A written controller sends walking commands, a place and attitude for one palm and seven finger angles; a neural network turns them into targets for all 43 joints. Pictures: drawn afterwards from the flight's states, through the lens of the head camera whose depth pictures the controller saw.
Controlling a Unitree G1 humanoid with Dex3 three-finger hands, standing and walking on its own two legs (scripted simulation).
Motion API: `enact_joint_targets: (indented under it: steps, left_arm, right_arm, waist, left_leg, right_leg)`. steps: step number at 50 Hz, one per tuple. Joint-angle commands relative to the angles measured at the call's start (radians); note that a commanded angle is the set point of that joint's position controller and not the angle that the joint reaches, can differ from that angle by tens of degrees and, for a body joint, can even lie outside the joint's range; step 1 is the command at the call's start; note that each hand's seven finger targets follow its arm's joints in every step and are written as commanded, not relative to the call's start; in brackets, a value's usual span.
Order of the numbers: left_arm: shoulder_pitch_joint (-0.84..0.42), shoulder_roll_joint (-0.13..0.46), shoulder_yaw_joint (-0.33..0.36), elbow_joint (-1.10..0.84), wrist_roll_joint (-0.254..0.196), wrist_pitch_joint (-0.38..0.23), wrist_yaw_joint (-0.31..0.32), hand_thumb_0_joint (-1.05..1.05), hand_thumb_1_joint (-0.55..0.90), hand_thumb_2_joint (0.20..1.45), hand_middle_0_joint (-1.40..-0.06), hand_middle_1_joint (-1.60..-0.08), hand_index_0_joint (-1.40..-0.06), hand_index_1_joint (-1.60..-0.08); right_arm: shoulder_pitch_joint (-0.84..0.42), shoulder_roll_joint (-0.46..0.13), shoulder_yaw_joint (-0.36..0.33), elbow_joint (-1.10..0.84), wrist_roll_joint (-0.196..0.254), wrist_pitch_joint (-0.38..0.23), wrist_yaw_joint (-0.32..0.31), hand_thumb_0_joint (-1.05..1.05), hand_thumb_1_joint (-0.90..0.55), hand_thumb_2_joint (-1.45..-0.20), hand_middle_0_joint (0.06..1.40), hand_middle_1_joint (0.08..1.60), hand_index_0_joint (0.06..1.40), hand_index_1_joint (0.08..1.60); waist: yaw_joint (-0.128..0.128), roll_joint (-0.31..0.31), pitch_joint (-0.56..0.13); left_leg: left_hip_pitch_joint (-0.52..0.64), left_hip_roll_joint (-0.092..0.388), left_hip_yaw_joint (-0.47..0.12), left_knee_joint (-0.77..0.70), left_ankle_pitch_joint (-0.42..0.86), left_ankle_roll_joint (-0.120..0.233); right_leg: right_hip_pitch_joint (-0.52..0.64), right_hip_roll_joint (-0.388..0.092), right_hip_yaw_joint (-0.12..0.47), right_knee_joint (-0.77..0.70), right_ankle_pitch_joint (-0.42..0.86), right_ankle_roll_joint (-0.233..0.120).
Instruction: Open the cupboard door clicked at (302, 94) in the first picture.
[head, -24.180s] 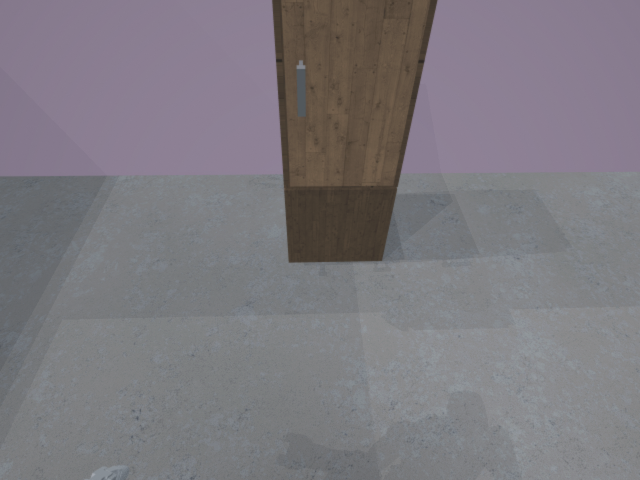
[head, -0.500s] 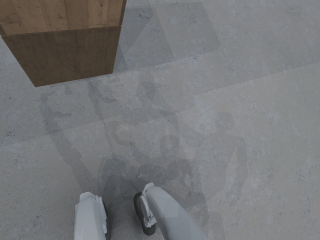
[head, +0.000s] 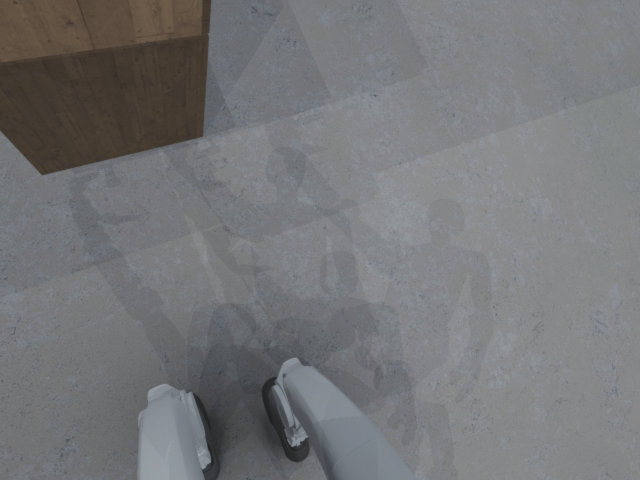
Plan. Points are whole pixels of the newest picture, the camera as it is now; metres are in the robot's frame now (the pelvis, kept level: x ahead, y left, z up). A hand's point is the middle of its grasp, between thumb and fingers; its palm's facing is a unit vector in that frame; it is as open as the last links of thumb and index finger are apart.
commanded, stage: slide the fingers in behind the handle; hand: left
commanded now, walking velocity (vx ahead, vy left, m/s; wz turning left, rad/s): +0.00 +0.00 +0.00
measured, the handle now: out of the picture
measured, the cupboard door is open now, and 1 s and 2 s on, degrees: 0 0 2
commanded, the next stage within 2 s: close the thumb around the handle in 0.90 s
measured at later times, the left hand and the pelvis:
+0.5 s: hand out of the picture +0.67 +0.21 +0.12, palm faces +0.14 -0.99 +0.02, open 14.0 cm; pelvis +0.02 +0.00 +0.02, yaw +3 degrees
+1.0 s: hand out of the picture +0.66 +0.22 +0.12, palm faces +0.20 -0.98 -0.03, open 14.0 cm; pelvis +0.01 -0.02 +0.01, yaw +2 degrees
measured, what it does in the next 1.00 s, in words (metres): stands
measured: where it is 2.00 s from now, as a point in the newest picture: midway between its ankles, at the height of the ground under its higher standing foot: (247, 442)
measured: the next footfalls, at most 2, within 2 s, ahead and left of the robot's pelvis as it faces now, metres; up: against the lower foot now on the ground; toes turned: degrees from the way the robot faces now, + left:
none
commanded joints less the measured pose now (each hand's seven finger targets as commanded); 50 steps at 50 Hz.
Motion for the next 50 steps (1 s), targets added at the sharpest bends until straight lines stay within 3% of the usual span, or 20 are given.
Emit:
enact_joint_targets:
  steps: [1,7,10,11,16,18,20,22,26,28,31,33,36,37,40,43,44,46,48,50]
  left_arm:
    - [-0.412,0.117,0.001,-0.208,-0.027,-0.053,-0.009,0.0,-0.5,0.3,-0.3,-1.2,-0.3,-1.2]
    - [-0.422,0.018,-0.025,-0.286,-0.043,-0.054,0.006,0.0,-0.5,0.3,-0.3,-1.2,-0.3,-1.2]
    - [-0.417,-0.045,-0.041,-0.311,-0.06,-0.056,0.021,0.0,-0.5,0.3,-0.3,-1.2,-0.3,-1.2]
    - [-0.429,-0.07,-0.048,-0.34,-0.065,-0.063,0.025,0.0,-0.5,0.3,-0.3,-1.2,-0.3,-1.2]
    - [-0.423,-0.168,-0.068,-0.349,-0.076,-0.073,0.059,0.0,-0.5,0.3,-0.3,-1.2,-0.3,-1.2]
    - [-0.416,-0.22,-0.084,-0.302,-0.08,-0.072,0.079,0.0,-0.5,0.3,-0.3,-1.2,-0.3,-1.2]
    - [-0.398,-0.206,-0.069,-0.255,-0.071,-0.069,0.108,0.0,-0.5,0.3,-0.3,-1.2,-0.3,-1.2]
    - [-0.412,-0.188,-0.055,-0.241,-0.051,-0.083,0.14,0.0,-0.5,0.3,-0.3,-1.2,-0.3,-1.2]
    - [-0.392,-0.095,0.018,-0.274,-0.023,-0.138,0.196,0.0,-0.5,0.3,-0.3,-1.2,-0.3,-1.2]
    - [-0.385,-0.063,0.024,-0.243,-0.009,-0.151,0.205,0.0,-0.5,0.3,-0.3,-1.2,-0.3,-1.2]
    - [-0.413,-0.079,-0.005,-0.258,-0.006,-0.161,0.184,0.0,-0.5,0.3,-0.3,-1.2,-0.3,-1.2]
    - [-0.422,-0.034,0.013,-0.278,-0.01,-0.164,0.166,0.0,-0.5,0.3,-0.3,-1.2,-0.3,-1.2]
    - [-0.452,-0.059,-0.004,-0.248,-0.027,-0.147,0.143,0.0,-0.5,0.3,-0.3,-1.2,-0.3,-1.2]
    - [-0.45,-0.015,0.022,-0.237,-0.029,-0.142,0.139,0.0,-0.5,0.3,-0.3,-1.2,-0.3,-1.2]
    - [-0.439,-0.017,-0.003,-0.197,-0.02,-0.126,0.134,0.0,-0.5,0.3,-0.3,-1.2,-0.3,-1.2]
    - [-0.437,0.008,0.0,-0.217,-0.012,-0.133,0.134,0.0,-0.5,0.3,-0.3,-1.2,-0.3,-1.2]
    - [-0.44,0.007,-0.004,-0.229,-0.013,-0.135,0.133,0.0,-0.5,0.3,-0.3,-1.2,-0.3,-1.2]
    - [-0.435,-0.012,-0.018,-0.222,-0.016,-0.134,0.126,0.0,-0.5,0.3,-0.3,-1.2,-0.3,-1.2]
    - [-0.418,-0.01,-0.023,-0.181,-0.02,-0.117,0.116,0.0,-0.5,0.3,-0.3,-1.2,-0.3,-1.2]
    - [-0.432,-0.046,-0.055,-0.162,-0.023,-0.101,0.11,0.0,-0.5,0.3,-0.3,-1.2,-0.3,-1.2]
  right_arm:
    - [0.336,-0.263,-0.089,0.04,-0.001,0.011,-0.012,0.0,-0.9,-0.9,0.2,0.3,0.2,0.3]
    - [0.353,-0.256,-0.111,0.053,-0.011,0.015,0.002,0.0,-0.9,-0.9,0.2,0.3,0.2,0.3]
    - [0.36,-0.254,-0.122,0.062,-0.014,0.016,0.01,0.0,-0.9,-0.9,0.2,0.3,0.2,0.3]
    - [0.362,-0.251,-0.127,0.065,-0.017,0.014,0.015,0.0,-0.9,-0.9,0.2,0.3,0.2,0.3]
    - [0.365,-0.246,-0.144,0.081,-0.027,0.011,0.032,0.0,-0.9,-0.9,0.2,0.3,0.2,0.3]
    - [0.362,-0.246,-0.145,0.087,-0.031,0.01,0.037,0.0,-0.9,-0.9,0.2,0.3,0.2,0.3]
    - [0.358,-0.25,-0.141,0.08,-0.034,0.011,0.038,0.0,-0.9,-0.9,0.2,0.3,0.2,0.3]
    - [0.351,-0.25,-0.135,0.075,-0.041,0.011,0.042,0.0,-0.9,-0.9,0.2,0.3,0.2,0.3]
    - [0.346,-0.25,-0.134,0.052,-0.053,0.011,0.055,0.0,-0.9,-0.9,0.2,0.3,0.2,0.3]
    - [0.339,-0.253,-0.131,0.046,-0.047,0.02,0.056,0.0,-0.9,-0.9,0.2,0.3,0.2,0.3]
    - [0.334,-0.253,-0.136,0.046,-0.037,0.023,0.058,0.0,-0.9,-0.9,0.2,0.3,0.2,0.3]
    - [0.334,-0.259,-0.137,0.046,-0.03,0.029,0.052,0.0,-0.9,-0.9,0.2,0.3,0.2,0.3]
    - [0.336,-0.253,-0.133,0.053,-0.023,0.027,0.044,0.0,-0.9,-0.9,0.2,0.3,0.2,0.3]
    - [0.339,-0.258,-0.129,0.057,-0.021,0.027,0.04,0.0,-0.9,-0.9,0.2,0.3,0.2,0.3]
    - [0.334,-0.251,-0.117,0.055,-0.018,0.027,0.034,0.0,-0.9,-0.9,0.2,0.3,0.2,0.3]
    - [0.333,-0.25,-0.112,0.051,-0.019,0.026,0.032,0.0,-0.9,-0.9,0.2,0.3,0.2,0.3]
    - [0.334,-0.249,-0.114,0.052,-0.019,0.026,0.031,0.0,-0.9,-0.9,0.2,0.3,0.2,0.3]
    - [0.333,-0.246,-0.113,0.052,-0.018,0.024,0.032,0.0,-0.9,-0.9,0.2,0.3,0.2,0.3]
    - [0.33,-0.253,-0.11,0.052,-0.013,0.029,0.026,0.0,-0.9,-0.9,0.2,0.3,0.2,0.3]
    - [0.328,-0.251,-0.109,0.054,-0.011,0.027,0.024,0.0,-0.9,-0.9,0.2,0.3,0.2,0.3]
  waist:
    - [-0.007,0.41,-0.603]
    - [-0.001,0.462,-0.636]
    - [-0.001,0.455,-0.634]
    - [0.003,0.494,-0.65]
    - [0.004,0.496,-0.649]
    - [-0.006,0.448,-0.607]
    - [-0.009,0.388,-0.583]
    - [-0.006,0.402,-0.571]
    - [0.019,0.386,-0.633]
    - [0.013,0.338,-0.626]
    - [0.004,0.334,-0.64]
    - [0.012,0.345,-0.684]
    - [-0.006,0.332,-0.674]
    - [0.001,0.329,-0.679]
    - [-0.007,0.316,-0.637]
    - [0.001,0.356,-0.643]
    - [-0.003,0.344,-0.649]
    - [-0.003,0.366,-0.638]
    - [-0.01,0.333,-0.597]
    - [-0.022,0.332,-0.567]
  left_leg:
    - [0.765,0.016,-0.076,-0.094,0.543,0.018]
    - [0.901,0.024,-0.1,-0.102,0.676,0.005]
    - [0.957,0.028,-0.116,-0.116,0.728,-0.003]
    - [1.005,0.03,-0.13,-0.121,0.772,-0.008]
    - [1.092,0.036,-0.163,-0.134,0.857,-0.024]
    - [1.067,0.032,-0.164,-0.138,0.832,-0.025]
    - [0.985,0.022,-0.139,-0.139,0.741,-0.014]
    - [0.957,0.019,-0.132,-0.135,0.724,-0.015]
    - [0.909,0.008,-0.107,-0.111,0.758,-0.008]
    - [0.848,0.002,-0.087,-0.104,0.707,-0.003]
    - [0.835,-0.002,-0.085,-0.105,0.666,0.003]
    - [0.854,-0.001,-0.086,-0.105,0.659,0.001]
    - [0.819,-0.007,-0.076,-0.103,0.601,0.01]
    - [0.804,-0.005,-0.069,-0.1,0.579,0.012]
    - [0.742,-0.008,-0.054,-0.096,0.534,0.018]
    - [0.743,-0.006,-0.049,-0.09,0.54,0.018]
    - [0.743,-0.005,-0.047,-0.087,0.539,0.019]
    - [0.742,-0.006,-0.048,-0.089,0.536,0.018]
    - [0.711,-0.005,-0.045,-0.089,0.511,0.021]
    - [0.69,-0.007,-0.043,-0.091,0.482,0.024]
  right_leg:
    - [0.108,-0.001,-0.007,-0.119,0.334,-0.019]
    - [0.069,-0.003,-0.011,-0.127,0.375,-0.02]
    - [0.064,-0.004,-0.012,-0.14,0.387,-0.018]
    - [0.047,-0.006,-0.011,-0.14,0.39,-0.019]
    - [0.012,-0.009,-0.01,-0.148,0.394,-0.018]
    - [0.009,-0.01,-0.013,-0.153,0.385,-0.016]
    - [0.043,-0.012,-0.012,-0.153,0.373,-0.018]
    - [0.035,-0.016,-0.008,-0.142,0.365,-0.021]
    - [0.104,-0.016,0.008,-0.114,0.429,-0.026]
    - [0.145,-0.017,0.007,-0.11,0.443,-0.024]
    - [0.153,-0.015,0.01,-0.109,0.44,-0.023]
    - [0.166,-0.014,0.01,-0.111,0.431,-0.022]
    - [0.164,-0.011,0.013,-0.118,0.411,-0.019]
    - [0.174,-0.01,0.014,-0.119,0.398,-0.017]
    - [0.179,-0.011,0.016,-0.125,0.382,-0.016]
    - [0.183,-0.011,0.021,-0.123,0.388,-0.018]
    - [0.187,-0.011,0.022,-0.125,0.394,-0.017]
    - [0.184,-0.009,0.022,-0.122,0.394,-0.02]
    - [0.176,-0.009,0.02,-0.129,0.374,-0.016]
    - [0.159,-0.008,0.019,-0.133,0.35,-0.016]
